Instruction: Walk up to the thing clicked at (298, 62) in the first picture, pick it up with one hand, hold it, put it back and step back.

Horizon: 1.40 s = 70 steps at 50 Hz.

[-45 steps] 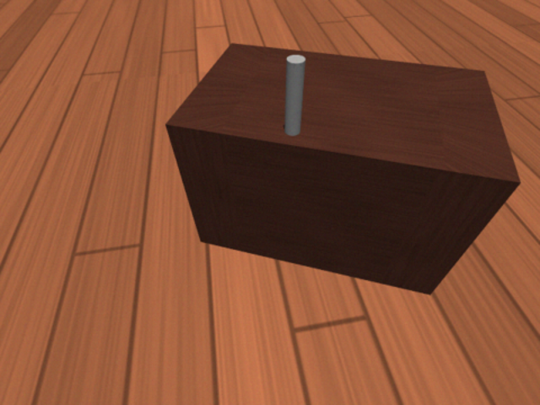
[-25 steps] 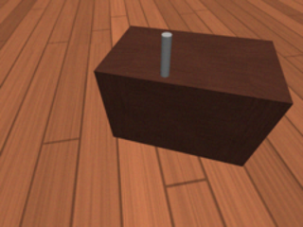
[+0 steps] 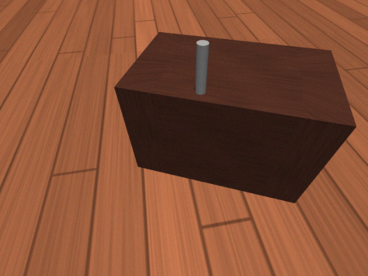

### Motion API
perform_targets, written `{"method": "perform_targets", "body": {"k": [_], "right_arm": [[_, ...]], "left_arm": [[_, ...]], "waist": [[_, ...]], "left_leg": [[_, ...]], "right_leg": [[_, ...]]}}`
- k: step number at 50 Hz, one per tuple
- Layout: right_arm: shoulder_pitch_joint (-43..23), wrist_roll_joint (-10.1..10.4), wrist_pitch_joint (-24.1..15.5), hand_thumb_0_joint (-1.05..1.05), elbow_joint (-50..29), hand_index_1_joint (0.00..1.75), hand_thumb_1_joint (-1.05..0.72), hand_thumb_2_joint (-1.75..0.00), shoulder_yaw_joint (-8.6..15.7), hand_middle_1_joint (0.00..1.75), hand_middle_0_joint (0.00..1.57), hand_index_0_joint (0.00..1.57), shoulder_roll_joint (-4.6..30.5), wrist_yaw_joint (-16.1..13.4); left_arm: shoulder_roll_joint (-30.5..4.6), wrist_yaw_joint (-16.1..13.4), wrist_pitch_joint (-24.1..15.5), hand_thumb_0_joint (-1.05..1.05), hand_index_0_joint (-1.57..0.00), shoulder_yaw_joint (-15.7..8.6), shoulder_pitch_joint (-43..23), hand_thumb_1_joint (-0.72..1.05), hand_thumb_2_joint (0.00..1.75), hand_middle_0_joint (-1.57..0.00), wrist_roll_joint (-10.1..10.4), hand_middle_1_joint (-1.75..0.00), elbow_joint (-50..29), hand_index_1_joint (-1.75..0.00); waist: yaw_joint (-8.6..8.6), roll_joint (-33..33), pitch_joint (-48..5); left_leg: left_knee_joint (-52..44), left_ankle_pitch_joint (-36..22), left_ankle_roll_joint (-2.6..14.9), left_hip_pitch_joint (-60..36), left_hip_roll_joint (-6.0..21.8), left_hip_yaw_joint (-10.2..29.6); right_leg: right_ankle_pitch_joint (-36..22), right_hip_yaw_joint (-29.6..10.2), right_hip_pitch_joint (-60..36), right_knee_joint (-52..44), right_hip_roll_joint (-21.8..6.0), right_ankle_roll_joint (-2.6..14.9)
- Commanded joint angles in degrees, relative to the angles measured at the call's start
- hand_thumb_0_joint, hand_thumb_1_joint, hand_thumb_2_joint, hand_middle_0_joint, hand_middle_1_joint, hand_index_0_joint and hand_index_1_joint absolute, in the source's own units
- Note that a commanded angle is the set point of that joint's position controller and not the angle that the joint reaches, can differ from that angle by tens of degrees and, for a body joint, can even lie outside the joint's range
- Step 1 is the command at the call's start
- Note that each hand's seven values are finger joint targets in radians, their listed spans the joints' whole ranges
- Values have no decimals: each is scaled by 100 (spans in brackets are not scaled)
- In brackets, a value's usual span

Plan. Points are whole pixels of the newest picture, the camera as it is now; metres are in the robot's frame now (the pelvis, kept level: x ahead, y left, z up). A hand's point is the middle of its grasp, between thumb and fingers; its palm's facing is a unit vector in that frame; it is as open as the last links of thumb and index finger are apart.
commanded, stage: stand
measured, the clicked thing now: (201, 69) +0.88 -0.03 -0.02
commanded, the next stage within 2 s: walk up in 0.22 s
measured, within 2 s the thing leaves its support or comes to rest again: neither
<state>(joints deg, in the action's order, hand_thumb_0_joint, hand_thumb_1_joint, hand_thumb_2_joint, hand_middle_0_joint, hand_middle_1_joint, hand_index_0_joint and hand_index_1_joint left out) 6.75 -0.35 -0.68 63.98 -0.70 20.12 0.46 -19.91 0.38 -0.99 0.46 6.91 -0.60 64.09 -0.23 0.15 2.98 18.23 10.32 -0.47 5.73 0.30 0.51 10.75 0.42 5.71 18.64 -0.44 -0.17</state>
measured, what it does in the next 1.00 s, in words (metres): walks ahead: left foot, then right foot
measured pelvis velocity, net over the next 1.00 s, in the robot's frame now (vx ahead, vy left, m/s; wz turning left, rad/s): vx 0.17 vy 0.17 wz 0.05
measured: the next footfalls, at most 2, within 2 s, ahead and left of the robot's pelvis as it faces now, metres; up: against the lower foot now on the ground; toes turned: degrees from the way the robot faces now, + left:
left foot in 0.56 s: +0.16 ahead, +0.27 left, +0.00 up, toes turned +6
right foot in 0.86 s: +0.25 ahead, +0.05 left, +0.00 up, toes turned -2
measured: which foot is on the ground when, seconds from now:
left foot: down 0.00-0.24, up 0.26-0.54, down 0.56-0.88, up 0.90-1.00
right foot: down 0.00-0.58, up 0.60-0.84, down 0.86-1.00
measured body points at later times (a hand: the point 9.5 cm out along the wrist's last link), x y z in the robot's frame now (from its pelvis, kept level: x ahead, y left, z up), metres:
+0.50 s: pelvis +0.04 +0.06 -0.02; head +0.06 +0.05 +0.43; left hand +0.04 +0.41 -0.12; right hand +0.12 -0.28 -0.13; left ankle +0.10 +0.24 -0.72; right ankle -0.01 -0.12 -0.75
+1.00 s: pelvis +0.17 +0.17 -0.03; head +0.19 +0.13 +0.42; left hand +0.21 +0.50 -0.11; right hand +0.24 -0.14 -0.17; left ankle +0.15 +0.29 -0.70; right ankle +0.21 +0.05 -0.75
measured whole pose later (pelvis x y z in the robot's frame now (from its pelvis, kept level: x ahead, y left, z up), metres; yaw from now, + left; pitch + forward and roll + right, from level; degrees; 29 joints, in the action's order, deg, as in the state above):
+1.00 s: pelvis +0.17 +0.17 -0.03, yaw +3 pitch -3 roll -1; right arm 18.9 -1.9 3.2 46.2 4.1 24.3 4.1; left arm -22.3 -1.3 -5.7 -2.2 19.7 -1.2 48.6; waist -0.1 6.2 4.8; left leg 62.5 26.9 1.4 24.6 0.0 2.9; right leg 17.4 5.1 17.8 38.0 -1.2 1.7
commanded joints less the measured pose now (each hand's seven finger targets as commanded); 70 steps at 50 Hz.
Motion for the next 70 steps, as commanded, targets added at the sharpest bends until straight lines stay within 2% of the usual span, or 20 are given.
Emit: {"method": "perform_targets", "body": {"k": [1,10,12,14,16,23,27,28,29,30,34,41,43,44,45,47,55,58,60,70], "right_arm": [[-227,-9,-112,0,-325,30,-90,-90,259,30,20,20,1187,-96],[-230,-2,-115,0,-334,30,-90,-90,256,30,20,20,1192,-94],[-360,-314,121,0,-955,30,-90,-90,606,30,20,20,1410,194],[-362,-409,229,0,-1214,30,-90,-90,669,30,20,20,1431,308],[47,-359,257,0,-1278,30,-90,-90,786,30,20,20,1467,411],[1,-330,224,0,-1762,30,-90,-90,1005,30,20,20,1375,651],[1484,-301,172,0,-1439,30,-90,-90,1219,30,20,20,1561,593],[2042,-347,133,0,-1363,30,-90,-90,1336,30,20,20,1952,526],[1977,-328,76,0,-1637,30,-90,-90,1354,30,20,20,2441,474],[1652,-173,85,0,-1723,30,-90,-90,1378,30,20,20,2726,456],[832,-142,17,0,-2105,30,-90,-90,1055,30,20,20,1910,322],[687,-215,42,0,-2546,30,-90,-90,926,30,20,20,1656,382],[804,-136,81,0,-2708,30,-90,-90,732,30,20,20,1066,377],[1118,-141,142,0,-2718,30,-90,-90,672,30,20,20,919,329],[1208,-172,253,0,-2553,30,-90,-90,851,30,20,20,1508,250],[1227,-155,219,0,-2417,30,-90,-90,884,30,20,20,1621,243],[1234,-11,4,0,-2026,30,-90,-90,761,30,20,20,1160,153],[1521,-53,-156,0,-1768,30,-90,-90,831,30,20,20,1450,4],[1142,15,-225,0,-2031,30,-90,-90,875,30,20,20,2151,-51],[316,-10,-154,0,-1941,30,-90,-90,711,30,20,20,1953,-211]], "left_arm": [[-1218,-96,-106,0,-20,-246,-196,90,90,-20,9,-30,-338,-30],[-1227,-97,-107,0,-20,-252,-154,90,90,-20,4,-30,-336,-30],[-2240,-227,-268,0,-20,-795,1243,90,90,-20,-64,-30,-218,-30],[-2339,-314,-358,0,-20,-920,966,90,90,-20,-146,-30,-604,-30],[-2050,-315,-417,0,-20,-865,476,90,90,-20,-134,-30,-905,-30],[-2151,-246,-477,0,-20,-886,598,90,90,-20,-166,-30,-1335,-30],[-1924,-250,-350,0,-20,-785,518,90,90,-20,-191,-30,-1477,-30],[-1503,-239,-326,0,-20,-642,942,90,90,-20,-152,-30,-1500,-30],[-1217,-262,-328,0,-20,-541,861,90,90,-20,11,-30,-1664,-30],[-1693,-324,-328,0,-20,-601,666,90,90,-20,4,-30,-1613,-30],[-1870,-193,-375,0,-20,-657,1561,90,90,-20,131,-30,-1131,-30],[-1600,-198,-514,0,-20,-777,2035,90,90,-20,15,-30,-1351,-30],[-2130,-317,-561,0,-20,-1016,2823,90,90,-20,-91,-30,-1278,-30],[-2493,-363,-598,0,-20,-1021,2483,90,90,-20,-146,-30,-1622,-30],[-2531,-372,-543,0,-20,-980,1988,90,90,-20,-58,-30,-1766,-30],[-2256,-361,-568,0,-20,-900,1524,90,90,-20,-24,-30,-1950,-30],[-1846,-195,-460,0,-20,-682,1153,90,90,-20,-81,-30,-2112,-30],[-1377,-177,-250,0,-20,-482,1075,90,90,-20,51,-30,-2138,-30],[-1377,-230,-45,0,-20,-449,1367,90,90,-20,135,-30,-1993,-30],[-1381,-92,55,0,-20,-590,1124,90,90,-20,8,-30,-1422,-30]], "waist": [[18,-54,-372],[16,-30,-412],[-474,-295,-247],[-430,-217,262],[-38,-232,350],[-66,-809,311],[715,-153,-297],[937,1194,-542],[928,2369,-296],[790,1718,-234],[44,1036,248],[-244,705,2],[-745,-798,-349],[-465,-1261,-274],[-266,-481,-95],[-91,-354,428],[-15,-1219,-329],[241,-49,-565],[170,1005,-816],[-67,1232,-598]], "left_leg": [[-229,-755,195,-47,691,514],[-210,-749,215,-72,707,519],[1966,1939,318,2078,-37,-83],[3463,1774,300,3125,431,722],[3767,1372,145,3093,676,919],[2334,909,-45,1675,674,167],[1618,569,61,-518,142,-530],[815,1669,319,-1069,492,376],[-610,2766,905,-655,1816,3162],[-846,3421,1482,216,2199,3857],[-174,2192,1308,991,1428,1636],[907,648,1312,1798,1184,677],[3090,1355,651,3046,281,-29],[4438,2215,291,3561,-256,160],[4756,2284,288,3383,65,756],[4961,1848,206,3502,396,866],[2349,760,49,1254,122,-355],[1243,-811,248,86,210,-161],[528,-642,1509,726,2357,2805],[1596,-2014,1197,1021,1629,1109]], "right_leg": [[-717,-532,49,-300,-681,159],[-843,-543,-29,-297,-702,158],[2201,-1921,-1194,-735,-1588,854],[2778,-2818,-600,-1008,-2517,1507],[2017,-2156,-316,-949,-2177,1383],[759,-589,765,-296,-1521,1101],[675,115,1917,1803,-968,701],[1060,408,2447,3670,-351,497],[2701,188,3464,4712,519,325],[2592,-556,3103,5124,88,453],[1467,-335,2488,4254,-485,340],[375,411,357,1618,-52,209],[1124,-1155,-1073,496,-788,348],[2186,-3756,-695,-588,-2307,796],[3056,-4116,-39,-680,-2656,1288],[1823,-2987,396,-277,-2285,1632],[-2386,-241,1149,1435,-1113,1123],[-716,84,1924,2906,-600,592],[2520,-366,2035,4081,61,217],[1550,91,1314,2564,-28,220]]}}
